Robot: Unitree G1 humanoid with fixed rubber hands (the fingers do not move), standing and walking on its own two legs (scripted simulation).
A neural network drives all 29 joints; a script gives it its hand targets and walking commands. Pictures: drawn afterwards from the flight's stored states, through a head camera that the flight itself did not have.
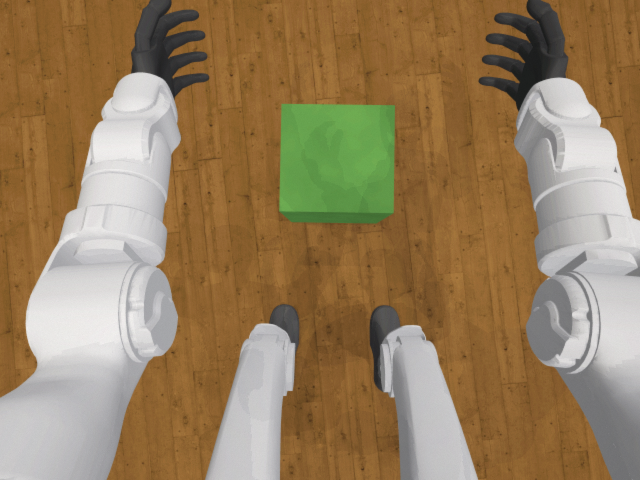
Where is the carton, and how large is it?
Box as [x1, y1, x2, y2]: [279, 104, 394, 223]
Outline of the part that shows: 281,104 279,211 291,221 372,223 379,221 393,212 394,105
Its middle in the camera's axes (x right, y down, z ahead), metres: +0.03 -0.15 +0.84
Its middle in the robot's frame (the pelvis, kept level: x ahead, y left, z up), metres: +0.54 +0.00 -0.52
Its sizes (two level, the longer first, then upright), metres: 0.210 0.200 0.250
